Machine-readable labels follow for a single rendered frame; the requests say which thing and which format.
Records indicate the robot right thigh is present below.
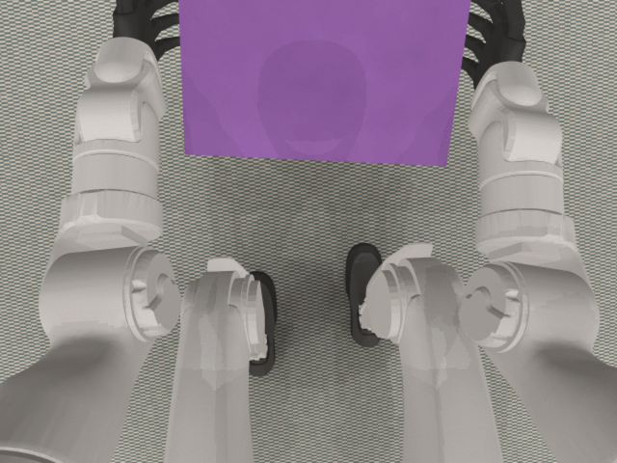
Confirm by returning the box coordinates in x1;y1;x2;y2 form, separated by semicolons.
375;258;504;463

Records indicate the right robot hand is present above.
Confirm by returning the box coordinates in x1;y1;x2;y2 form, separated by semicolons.
461;0;526;90

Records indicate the right robot upper arm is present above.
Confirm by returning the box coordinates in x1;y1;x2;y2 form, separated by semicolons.
459;260;617;463

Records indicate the left robot upper arm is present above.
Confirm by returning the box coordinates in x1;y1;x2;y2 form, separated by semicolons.
0;245;181;463

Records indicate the robot left foot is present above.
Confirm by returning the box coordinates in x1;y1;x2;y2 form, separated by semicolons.
249;271;278;376

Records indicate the right robot forearm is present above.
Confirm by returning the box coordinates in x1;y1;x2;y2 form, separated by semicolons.
467;61;600;332

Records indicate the carton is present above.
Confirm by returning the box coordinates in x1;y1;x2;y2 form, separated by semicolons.
178;0;471;166

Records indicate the left robot hand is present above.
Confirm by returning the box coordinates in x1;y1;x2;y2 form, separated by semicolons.
113;0;180;63

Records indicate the left robot forearm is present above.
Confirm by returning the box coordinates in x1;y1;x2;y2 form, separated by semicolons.
39;37;167;335

